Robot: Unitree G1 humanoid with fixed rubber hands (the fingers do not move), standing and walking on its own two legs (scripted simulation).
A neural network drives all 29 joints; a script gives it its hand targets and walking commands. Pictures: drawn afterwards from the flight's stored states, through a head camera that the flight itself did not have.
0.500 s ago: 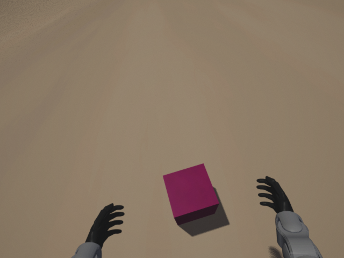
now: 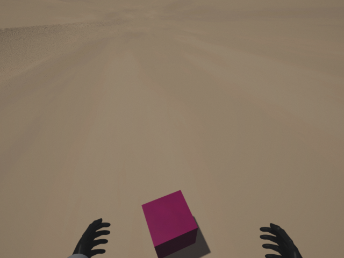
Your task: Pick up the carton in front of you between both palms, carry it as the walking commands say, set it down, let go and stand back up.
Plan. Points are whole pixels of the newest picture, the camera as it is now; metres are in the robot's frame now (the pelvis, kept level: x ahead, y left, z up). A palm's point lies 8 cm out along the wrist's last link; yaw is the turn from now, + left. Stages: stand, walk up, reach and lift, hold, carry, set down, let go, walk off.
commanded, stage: let go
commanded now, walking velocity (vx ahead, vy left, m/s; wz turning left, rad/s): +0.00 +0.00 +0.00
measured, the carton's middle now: (169, 224) +0.43 +0.06 -0.65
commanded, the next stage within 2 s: stand in 0.20 s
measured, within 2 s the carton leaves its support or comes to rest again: neither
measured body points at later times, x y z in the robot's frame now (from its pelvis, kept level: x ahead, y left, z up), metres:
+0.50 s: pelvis +0.02 +0.01 -0.01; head +0.04 +0.03 +0.44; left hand +0.19 +0.29 -0.10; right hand +0.14 -0.30 -0.08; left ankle -0.02 +0.12 -0.74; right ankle +0.01 -0.10 -0.74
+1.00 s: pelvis +0.03 +0.03 +0.00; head +0.04 +0.04 +0.45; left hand +0.19 +0.32 -0.11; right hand +0.15 -0.27 -0.09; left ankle -0.02 +0.12 -0.74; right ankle +0.01 -0.10 -0.74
